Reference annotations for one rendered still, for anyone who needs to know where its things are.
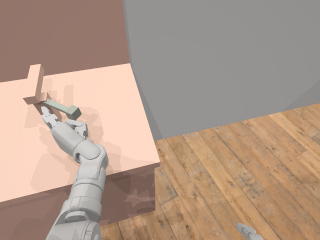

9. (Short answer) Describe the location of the left robot forearm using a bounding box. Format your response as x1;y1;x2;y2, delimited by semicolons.
45;139;109;240

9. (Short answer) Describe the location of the tap lever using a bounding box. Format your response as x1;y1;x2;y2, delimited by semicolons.
43;98;82;121

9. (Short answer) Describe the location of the robot left upper arm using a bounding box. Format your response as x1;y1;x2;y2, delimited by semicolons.
46;220;102;240

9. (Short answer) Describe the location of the robot right hand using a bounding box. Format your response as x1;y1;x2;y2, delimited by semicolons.
236;223;264;240

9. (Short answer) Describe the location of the robot left hand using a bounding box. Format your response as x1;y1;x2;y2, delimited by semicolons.
41;106;89;157

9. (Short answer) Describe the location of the counter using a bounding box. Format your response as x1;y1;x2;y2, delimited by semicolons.
0;0;161;240

